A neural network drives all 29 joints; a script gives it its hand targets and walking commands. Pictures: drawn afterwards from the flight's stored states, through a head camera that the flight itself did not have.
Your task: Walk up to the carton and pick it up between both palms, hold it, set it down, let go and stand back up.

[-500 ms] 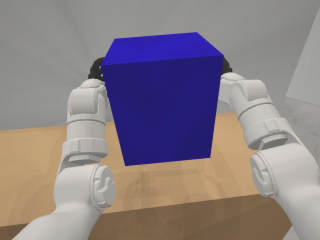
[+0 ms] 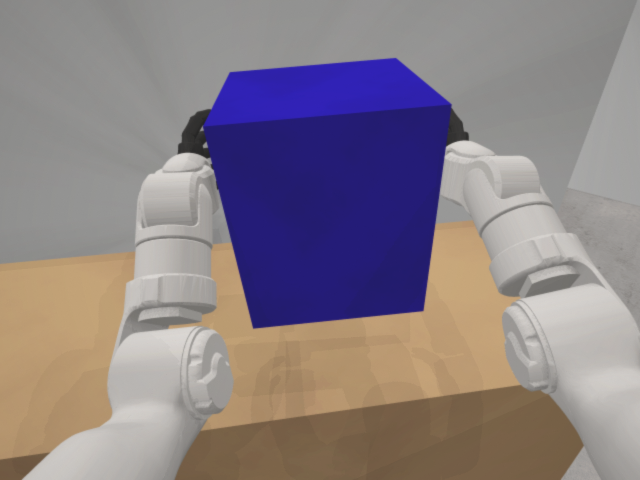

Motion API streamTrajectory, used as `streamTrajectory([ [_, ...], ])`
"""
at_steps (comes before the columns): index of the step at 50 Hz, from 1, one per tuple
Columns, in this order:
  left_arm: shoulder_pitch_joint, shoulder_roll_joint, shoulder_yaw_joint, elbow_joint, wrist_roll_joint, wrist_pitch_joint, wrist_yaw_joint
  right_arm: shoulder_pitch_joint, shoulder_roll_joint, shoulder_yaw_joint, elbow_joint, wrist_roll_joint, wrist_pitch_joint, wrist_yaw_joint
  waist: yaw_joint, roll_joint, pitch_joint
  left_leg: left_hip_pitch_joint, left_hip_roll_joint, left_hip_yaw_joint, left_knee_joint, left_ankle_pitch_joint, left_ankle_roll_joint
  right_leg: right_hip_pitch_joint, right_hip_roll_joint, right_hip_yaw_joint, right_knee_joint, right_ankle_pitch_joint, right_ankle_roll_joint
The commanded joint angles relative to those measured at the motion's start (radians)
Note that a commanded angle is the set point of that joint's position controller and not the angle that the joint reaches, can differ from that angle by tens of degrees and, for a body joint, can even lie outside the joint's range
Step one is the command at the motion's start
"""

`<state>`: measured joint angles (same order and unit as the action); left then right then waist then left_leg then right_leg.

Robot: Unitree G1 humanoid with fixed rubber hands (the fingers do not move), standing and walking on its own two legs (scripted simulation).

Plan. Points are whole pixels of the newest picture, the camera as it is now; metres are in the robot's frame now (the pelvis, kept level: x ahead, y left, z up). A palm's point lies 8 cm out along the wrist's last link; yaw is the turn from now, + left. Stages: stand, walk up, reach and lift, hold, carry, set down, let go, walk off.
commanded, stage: hold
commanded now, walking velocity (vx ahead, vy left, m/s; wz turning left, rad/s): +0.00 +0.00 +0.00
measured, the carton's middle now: (325, 190) +0.38 -0.01 +0.26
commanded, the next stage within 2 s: none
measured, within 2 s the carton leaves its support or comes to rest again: neither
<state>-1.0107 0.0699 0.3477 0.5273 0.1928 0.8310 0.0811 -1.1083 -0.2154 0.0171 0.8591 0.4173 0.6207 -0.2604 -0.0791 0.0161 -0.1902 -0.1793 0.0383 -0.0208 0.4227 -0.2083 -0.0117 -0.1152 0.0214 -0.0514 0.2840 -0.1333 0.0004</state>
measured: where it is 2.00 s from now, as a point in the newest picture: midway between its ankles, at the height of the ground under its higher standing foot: outside the picture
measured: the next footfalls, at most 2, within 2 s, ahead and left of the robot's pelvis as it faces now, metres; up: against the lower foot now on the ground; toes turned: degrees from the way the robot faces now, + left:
none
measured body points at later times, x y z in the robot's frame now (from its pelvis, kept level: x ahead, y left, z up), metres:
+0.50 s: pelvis +0.00 +0.00 +0.00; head -0.09 +0.02 +0.44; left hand +0.39 +0.15 +0.29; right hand +0.39 -0.16 +0.29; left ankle +0.01 +0.12 -0.75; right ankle +0.01 -0.12 -0.75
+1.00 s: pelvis +0.00 +0.00 +0.00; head -0.09 +0.02 +0.44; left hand +0.39 +0.15 +0.29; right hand +0.39 -0.15 +0.29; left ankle +0.01 +0.12 -0.75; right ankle +0.01 -0.12 -0.75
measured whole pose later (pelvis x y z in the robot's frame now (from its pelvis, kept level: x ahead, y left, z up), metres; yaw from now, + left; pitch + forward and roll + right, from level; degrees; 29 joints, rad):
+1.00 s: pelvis +0.00 +0.00 +0.00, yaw +0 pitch -3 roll -2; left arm -0.98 0.07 0.35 0.52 0.19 0.83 0.07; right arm -1.09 -0.21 0.05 0.86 0.41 0.63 -0.26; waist -0.07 0.00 -0.18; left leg -0.16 0.04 -0.03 0.42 -0.21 -0.02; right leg -0.09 0.03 -0.05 0.28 -0.13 -0.01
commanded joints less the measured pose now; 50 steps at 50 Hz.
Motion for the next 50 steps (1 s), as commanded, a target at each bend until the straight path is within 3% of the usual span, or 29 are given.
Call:
streamTrajectory([
  [1,-0.763,-0.6,-0.321,-0.121,-0.157,-0.067,-0.158,-0.896,0.738,0.199,-0.365,0.176,-0.032,0.118,0.019,-0.009,-0.338,0.089,-0.08,-0.024,-0.059,0.234,-0.024,0.18,0.075,0.05,-0.011,0.203,0.046],
  [7,-0.792,-0.631,-0.382,-0.196,-0.192,-0.069,-0.161,-0.919,0.746,0.215,-0.451,0.201,-0.042,0.107,-0.011,0.009,-0.36,0.139,-0.084,-0.021,-0.024,0.333,-0.041,0.17,0.079,0.048,-0.006,0.296,0.052],
  [14,-0.788,-0.645,-0.407,-0.221,-0.194,-0.06,-0.165,-0.874,0.738,0.197,-0.43,0.183,-0.032,0.103,-0.034,0.037,-0.313,0.121,-0.084,-0.019,-0.037,0.286,-0.051,0.156,0.067,0.051,-0.012,0.258,0.05],
  [22,-0.794,-0.642,-0.404,-0.217,-0.185,-0.057,-0.164,-0.882,0.732,0.192,-0.406,0.178,-0.033,0.114,-0.017,0.055,-0.327,0.104,-0.078,-0.021,-0.049,0.256,-0.052,0.159,0.072,0.048,-0.01,0.206,0.043],
  [31,-0.798,-0.643,-0.387,-0.182,-0.191,-0.062,-0.149,-0.917,0.744,0.193,-0.402,0.17,-0.042,0.13,0.004,0.018,-0.332,0.096,-0.07,-0.019,-0.058,0.227,-0.034,0.135,0.081,0.047,-0.015,0.16,0.039],
  [41,-0.809,-0.644,-0.376,-0.144,-0.194,-0.07,-0.154,-0.926,0.741,0.173,-0.377,0.159,-0.046,0.126,-0.008,0.021,-0.328,0.082,-0.077,-0.017,-0.059,0.204,-0.033,0.136,0.071,0.055,-0.021,0.166,0.038],
  [42,-0.758,-0.637,-0.369,-0.155,-0.201,-0.071,-0.154,-0.915,0.76,0.219,-0.426,0.168,-0.055,0.119,0.015,-0.008,-0.371,0.082,-0.086,-0.012,-0.045,0.253,-0.035,0.167,0.078,0.051,-0.009,0.217,0.035],
  [45,-0.743,-0.609,-0.327,-0.074,-0.176,-0.062,-0.168,-0.923,0.735,0.179,-0.395,0.155,-0.047,0.108,0.006,0.02,-0.283,0.052,-0.089,-0.008,-0.059,0.199,-0.036,0.161,0.069,0.058,-0.019,0.173,0.038],
  [46,-0.757,-0.628,-0.377,-0.169,-0.203,-0.07,-0.161,-0.925,0.747,0.202,-0.433,0.164,-0.054,0.107,-0.006,0.014,-0.357,0.091,-0.081,-0.017,-0.045,0.243,-0.04,0.162,0.077,0.056,-0.01,0.195,0.032],
  [47,-0.758,-0.636,-0.358,-0.107,-0.186,-0.06,-0.164,-0.909,0.736,0.177,-0.401,0.152,-0.048,0.105,-0.01,0.038,-0.313,0.086,-0.09,-0.007,-0.052,0.2,-0.046,0.133,0.076,0.049,-0.026,0.15,0.029],
  [49,-0.789,-0.615,-0.341,-0.127,-0.19,-0.072,-0.163,-0.913,0.774,0.181,-0.407,0.159,-0.048,0.103,0.007,0.005,-0.305,0.053,-0.094,-0.009,-0.051,0.203,-0.033,0.152,0.071,0.052,-0.02,0.176,0.036],
  [50,-0.815,-0.651,-0.389,-0.177,-0.217,-0.077,-0.162,-0.953,0.776,0.2,-0.461,0.167,-0.057,0.101,-0.006,0.043,-0.358,0.064,-0.096,-0.009,-0.039,0.231,-0.04,0.169,0.07,0.059,-0.011,0.211,0.034],
])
